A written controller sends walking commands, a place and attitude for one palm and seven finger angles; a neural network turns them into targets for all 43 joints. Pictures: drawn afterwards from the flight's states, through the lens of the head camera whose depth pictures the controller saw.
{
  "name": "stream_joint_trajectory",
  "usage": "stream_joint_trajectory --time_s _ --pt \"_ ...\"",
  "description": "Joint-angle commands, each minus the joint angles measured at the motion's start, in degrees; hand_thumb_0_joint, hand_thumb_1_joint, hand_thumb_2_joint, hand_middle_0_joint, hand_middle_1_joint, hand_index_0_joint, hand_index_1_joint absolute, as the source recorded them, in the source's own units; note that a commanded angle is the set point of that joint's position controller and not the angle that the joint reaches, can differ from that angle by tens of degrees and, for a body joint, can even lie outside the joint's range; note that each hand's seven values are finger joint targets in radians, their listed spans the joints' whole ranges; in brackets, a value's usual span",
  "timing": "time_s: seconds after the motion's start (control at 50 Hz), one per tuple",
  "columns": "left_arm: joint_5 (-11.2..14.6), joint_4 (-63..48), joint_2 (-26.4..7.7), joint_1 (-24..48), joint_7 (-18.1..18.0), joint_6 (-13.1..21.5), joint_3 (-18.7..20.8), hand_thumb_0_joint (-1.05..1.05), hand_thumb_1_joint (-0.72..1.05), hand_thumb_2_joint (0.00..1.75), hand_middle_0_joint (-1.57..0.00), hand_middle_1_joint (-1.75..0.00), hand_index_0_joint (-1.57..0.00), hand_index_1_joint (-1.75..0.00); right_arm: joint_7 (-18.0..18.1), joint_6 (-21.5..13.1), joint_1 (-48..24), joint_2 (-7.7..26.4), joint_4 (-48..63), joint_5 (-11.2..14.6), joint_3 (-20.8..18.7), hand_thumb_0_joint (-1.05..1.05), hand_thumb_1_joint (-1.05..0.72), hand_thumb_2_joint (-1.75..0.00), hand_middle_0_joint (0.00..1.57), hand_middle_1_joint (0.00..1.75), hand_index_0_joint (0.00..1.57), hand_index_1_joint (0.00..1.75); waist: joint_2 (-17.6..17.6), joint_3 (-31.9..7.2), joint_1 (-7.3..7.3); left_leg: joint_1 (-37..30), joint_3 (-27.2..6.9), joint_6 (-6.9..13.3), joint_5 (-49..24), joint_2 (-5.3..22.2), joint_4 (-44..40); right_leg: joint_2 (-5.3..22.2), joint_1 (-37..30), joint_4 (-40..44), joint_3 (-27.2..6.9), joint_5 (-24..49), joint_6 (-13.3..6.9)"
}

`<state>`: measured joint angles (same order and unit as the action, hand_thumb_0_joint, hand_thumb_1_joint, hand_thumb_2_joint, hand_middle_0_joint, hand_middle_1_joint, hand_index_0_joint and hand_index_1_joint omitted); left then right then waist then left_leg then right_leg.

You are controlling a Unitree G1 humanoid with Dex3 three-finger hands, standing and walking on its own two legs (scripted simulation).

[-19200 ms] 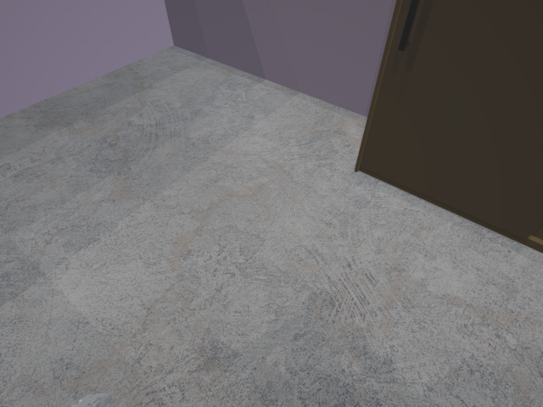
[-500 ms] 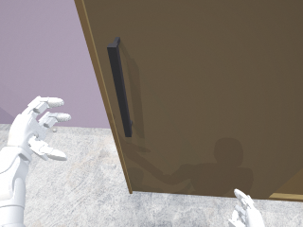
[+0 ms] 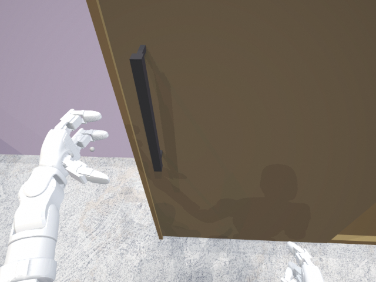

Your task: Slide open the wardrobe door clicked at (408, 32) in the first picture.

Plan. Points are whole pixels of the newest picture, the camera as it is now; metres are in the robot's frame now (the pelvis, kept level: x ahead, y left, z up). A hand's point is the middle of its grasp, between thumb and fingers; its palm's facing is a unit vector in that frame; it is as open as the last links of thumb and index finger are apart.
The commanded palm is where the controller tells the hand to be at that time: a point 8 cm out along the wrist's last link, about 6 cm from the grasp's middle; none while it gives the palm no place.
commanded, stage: move the hooked fingers beside the handle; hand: left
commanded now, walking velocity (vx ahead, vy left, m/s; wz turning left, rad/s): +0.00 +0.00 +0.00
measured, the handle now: (151, 119) +0.45 +0.12 +0.12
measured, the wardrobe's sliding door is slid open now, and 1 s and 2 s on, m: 0.00 0.00 0.00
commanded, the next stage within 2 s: feel for the door with the fingertips in 1.56 s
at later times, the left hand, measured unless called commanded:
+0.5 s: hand (111, 138) +0.37 +0.19 +0.13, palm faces +0.03 -1.00 -0.01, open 14.0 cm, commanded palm +0.34 +0.24 +0.13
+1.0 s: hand (120, 135) +0.38 +0.18 +0.13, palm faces +0.04 -1.00 -0.01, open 14.0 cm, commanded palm +0.35 +0.23 +0.13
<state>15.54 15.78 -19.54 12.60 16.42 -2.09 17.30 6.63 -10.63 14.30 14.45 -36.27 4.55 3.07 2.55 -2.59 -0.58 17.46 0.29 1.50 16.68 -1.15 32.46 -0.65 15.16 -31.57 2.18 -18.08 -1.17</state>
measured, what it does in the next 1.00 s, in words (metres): stands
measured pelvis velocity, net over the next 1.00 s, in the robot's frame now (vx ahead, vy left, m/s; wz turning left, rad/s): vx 0.01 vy -0.01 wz -0.03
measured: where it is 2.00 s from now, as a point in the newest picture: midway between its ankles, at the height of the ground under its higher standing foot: outside the picture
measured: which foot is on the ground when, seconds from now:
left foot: down 0.00-1.00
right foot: down 0.00-1.00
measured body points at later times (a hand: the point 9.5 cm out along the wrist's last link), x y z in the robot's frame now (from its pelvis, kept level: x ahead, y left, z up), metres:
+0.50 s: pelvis +0.01 -0.01 +0.00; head +0.01 -0.02 +0.45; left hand +0.36 +0.25 +0.13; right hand +0.15 -0.26 -0.10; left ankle +0.00 +0.10 -0.73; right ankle -0.02 -0.11 -0.73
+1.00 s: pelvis +0.01 -0.01 +0.00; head +0.01 -0.02 +0.45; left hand +0.38 +0.23 +0.13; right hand +0.12 -0.26 -0.11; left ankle +0.00 +0.10 -0.73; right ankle -0.02 -0.11 -0.73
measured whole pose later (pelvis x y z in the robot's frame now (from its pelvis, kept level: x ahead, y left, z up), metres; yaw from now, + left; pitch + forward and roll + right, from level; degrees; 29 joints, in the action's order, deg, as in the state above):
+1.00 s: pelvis +0.01 -0.01 +0.00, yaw -1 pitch +3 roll +0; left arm 12.5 27.3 -17.4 20.9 10.4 2.8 15.4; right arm 4.9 -3.8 16.5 14.7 -36.1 4.3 1.7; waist 2.1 -3.5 1.4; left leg 18.7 1.4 0.8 17.2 0.0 32.7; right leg -1.7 17.2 -32.4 1.1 -18.4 -1.9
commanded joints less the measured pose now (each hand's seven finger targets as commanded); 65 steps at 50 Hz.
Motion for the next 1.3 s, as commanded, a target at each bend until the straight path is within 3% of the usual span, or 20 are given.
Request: stream_joint_trajectory --time_s 0.0,0.08,0.16,0.26,0.28,0.34,0.4,0.46,0.48,0.54,0.58,0.64,0.7,0.86,0.88,0.96,1.12,1.2,1.24,1.28 --pt "0.8 -11.9 -11.7 17.3 -1.1 3.2 3.6 0.00 -0.50 0.30 -0.30 -1.20 -0.30 -1.20 0.1 -2.6 -5.2 6.9 9.0 -0.3 -2.7 0.00 -0.90 -0.90 0.20 0.30 0.20 0.30 -1.3 -12.7 -0.68 -8.5 -2.0 0.3 -15.9 1.5 -3.4 0.5 -0.9 3.2 0.1 17.9 -0.1" --pt "0.1 -10.3 -13.6 21.1 -2.3 3.0 4.5 0.00 -0.50 0.30 -0.30 -1.20 -0.30 -1.20 0.1 -1.4 -4.7 7.2 8.4 -0.3 -2.8 0.00 -0.90 -0.90 0.20 0.30 0.20 0.30 -1.9 -11.8 -0.10 -7.6 -1.6 0.5 -14.1 1.5 -3.3 0.4 -0.4 3.8 -0.4 16.6 -0.1" --pt "-0.2 -10.8 -11.9 23.6 -2.8 4.2 3.1 0.00 -0.50 0.30 -0.30 -1.20 -0.30 -1.20 0.1 -1.0 -4.4 6.8 8.5 -0.4 -2.9 0.00 -0.90 -0.90 0.20 0.30 0.20 0.30 0.3 -14.0 0.33 -9.4 -1.5 0.4 -16.4 1.3 -2.9 0.4 -0.8 3.3 -0.5 18.8 -0.2" --pt "-0.2 -7.0 -12.1 24.0 -2.5 4.3 3.2 0.00 -0.50 0.30 -0.30 -1.20 -0.30 -1.20 -0.1 0.0 -3.6 7.0 8.0 -0.2 -3.1 0.00 -0.90 -0.90 0.20 0.30 0.20 0.30 -0.1 -13.0 0.54 -8.3 -1.3 0.4 -16.5 1.4 -2.6 0.3 -0.6 3.2 -0.5 19.7 -0.2" --pt "-0.3 -6.5 -12.6 23.7 -2.6 4.3 3.3 0.00 -0.50 0.30 -0.30 -1.20 -0.30 -1.20 -0.2 0.2 -3.4 7.3 8.0 -0.3 -3.1 0.00 -0.90 -0.90 0.20 0.30 0.20 0.30 -2.0 -13.0 0.45 -7.9 -1.1 0.7 -16.8 1.5 -2.4 0.3 -1.0 3.3 -0.6 20.2 -0.1" --pt "-0.5 -8.0 -10.7 24.5 -2.8 4.6 1.7 0.00 -0.50 0.30 -0.30 -1.20 -0.30 -1.20 -0.4 0.4 -3.5 6.9 8.5 -0.2 -3.2 0.00 -0.90 -0.90 0.20 0.30 0.20 0.30 0.6 -14.6 0.47 -9.0 -1.1 0.5 -18.3 1.3 -2.2 0.3 -1.2 2.7 -0.5 21.4 -0.2" --pt "-0.6 -5.7 -11.0 27.1 -3.4 4.7 1.6 0.00 -0.50 0.30 -0.30 -1.20 -0.30 -1.20 -0.3 1.1 -2.9 7.3 7.8 -0.2 -3.4 0.00 -0.90 -0.90 0.20 0.30 0.20 0.30 -2.7 -13.5 1.40 -7.6 -0.9 0.7 -15.7 1.4 -2.4 0.2 -0.7 3.3 -0.7 19.8 0.1" --pt "-0.9 -4.7 -10.4 29.3 -4.1 5.2 1.0 0.00 -0.50 0.30 -0.30 -1.20 -0.30 -1.20 -0.3 1.4 -2.8 7.2 7.7 -0.3 -3.4 0.00 -0.90 -0.90 0.20 0.30 0.20 0.30 -1.0 -13.6 1.49 -7.8 -0.8 0.7 -15.1 1.1 -2.2 0.2 0.1 3.3 -0.9 19.3 0.1" --pt "-1.0 -4.1 -11.8 29.2 -4.3 5.5 1.8 0.00 -0.50 0.30 -0.30 -1.20 -0.30 -1.20 -0.4 1.6 -2.2 7.6 7.5 -0.4 -3.5 0.00 -0.90 -0.90 0.20 0.30 0.20 0.30 -3.5 -14.2 1.39 -7.4 -0.8 1.0 -15.5 1.3 -2.0 0.1 -0.7 3.2 -1.0 19.9 0.2" --pt "-1.4 -3.4 -12.6 29.5 -4.5 6.2 3.0 0.00 -0.50 0.30 -0.30 -1.20 -0.30 -1.20 -0.6 2.2 -2.3 7.2 7.8 -0.5 -3.4 0.00 -0.90 -0.90 0.20 0.30 0.20 0.30 -0.6 -15.4 0.99 -7.2 -0.2 0.9 -16.5 0.9 -1.9 0.4 -2.2 2.8 -1.6 22.1 0.1" --pt "-1.3 -1.2 -14.0 28.3 -4.3 6.5 4.1 0.00 -0.50 0.30 -0.30 -1.20 -0.30 -1.20 -0.6 2.6 -1.8 7.6 7.7 -0.4 -3.6 0.00 -0.90 -0.90 0.20 0.30 0.20 0.30 -3.1 -15.0 0.74 -5.8 -0.1 1.0 -16.1 1.2 -1.7 0.3 -2.6 2.7 -1.5 22.0 0.3" --pt "-1.5 -2.7 -10.1 32.6 -4.1 7.4 0.2 0.00 -0.50 0.30 -0.30 -1.20 -0.30 -1.20 -0.8 2.7 -1.8 7.1 7.8 -0.2 -3.5 0.00 -0.90 -0.90 0.20 0.30 0.20 0.30 0.9 -15.0 1.84 -7.6 -0.3 0.8 -16.6 1.0 -1.8 0.1 -1.0 2.5 -1.3 21.7 0.0" --pt "-1.3 -1.1 -9.8 31.6 -4.4 7.7 0.2 0.00 -0.50 0.30 -0.30 -1.20 -0.30 -1.20 -0.9 2.9 -1.1 7.6 7.6 -0.3 -3.9 0.00 -0.90 -0.90 0.20 0.30 0.20 0.30 -2.4 -15.5 1.85 -7.4 -0.6 1.0 -17.0 1.2 -1.5 -0.1 -0.9 2.4 -1.1 22.1 0.1" --pt "-2.1 -1.4 -10.7 30.4 -6.2 8.5 1.6 0.00 -0.50 0.30 -0.30 -1.20 -0.30 -1.20 -1.4 3.7 -1.3 7.3 8.1 -0.6 -3.9 0.00 -0.90 -0.90 0.20 0.30 0.20 0.30 -1.2 -15.9 0.75 -6.5 0.1 0.9 -16.8 1.0 -1.8 0.0 -2.2 2.2 -1.5 22.8 0.0" --pt "-2.1 -1.5 -12.4 28.5 -6.3 8.8 3.2 0.00 -0.50 0.30 -0.30 -1.20 -0.30 -1.20 -1.4 3.8 -1.1 7.6 8.3 -0.7 -4.0 0.00 -0.90 -0.90 0.20 0.30 0.20 0.30 -3.2 -16.5 0.21 -6.2 0.0 1.1 -17.4 1.1 -1.7 0.0 -3.3 2.1 -1.5 23.4 0.2" --pt "-2.1 -1.7 -10.5 31.8 -5.8 9.0 0.9 0.00 -0.50 0.30 -0.30 -1.20 -0.30 -1.20 -1.1 3.8 -1.7 7.2 8.1 -0.3 -3.7 0.00 -0.90 -0.90 0.20 0.30 0.20 0.30 -0.9 -13.9 1.54 -6.0 0.2 0.9 -14.2 1.0 -2.3 -0.2 -1.2 2.9 -1.6 20.3 0.2" --pt "-1.7 -0.8 -7.8 32.0 -5.6 8.6 -1.6 0.00 -0.50 0.30 -0.30 -1.20 -0.30 -1.20 -0.9 3.4 -2.0 7.3 7.8 -0.3 -3.8 0.00 -0.90 -0.90 0.20 0.30 0.20 0.30 -1.8 -14.1 1.88 -7.1 -0.3 1.0 -12.5 0.9 -2.3 -0.3 0.3 3.5 -1.4 17.9 0.1" --pt "-1.9 -0.1 -9.9 28.9 -6.3 8.6 0.8 0.00 -0.50 0.30 -0.30 -1.20 -0.30 -1.20 -1.2 3.6 -2.1 7.5 7.9 -0.5 -3.7 0.00 -0.90 -0.90 0.20 0.30 0.20 0.30 -3.2 -14.3 0.81 -5.7 -0.2 1.0 -13.0 0.9 -2.5 -0.1 -1.3 3.2 -1.5 18.7 0.1" --pt "-2.1 -1.1 -9.6 30.7 -6.5 8.6 0.3 0.00 -0.50 0.30 -0.30 -1.20 -0.30 -1.20 -1.2 3.7 -2.5 7.2 8.1 -0.5 -3.5 0.00 -0.90 -0.90 0.20 0.30 0.20 0.30 -1.7 -14.0 1.08 -6.0 -0.1 1.0 -13.1 0.8 -2.6 -0.1 -1.1 3.3 -1.6 19.0 0.1" --pt "-2.4 -0.5 -10.7 31.8 -6.7 8.8 0.7 0.00 -0.50 0.30 -0.30 -1.20 -0.30 -1.20 -1.1 3.9 -2.3 7.5 7.9 -0.5 -3.6 0.00 -0.90 -0.90 0.20 0.30 0.20 0.30 -3.8 -13.2 1.48 -5.4 -0.2 1.1 -12.3 1.1 -2.5 -0.2 -0.7 3.5 -1.5 17.8 0.3"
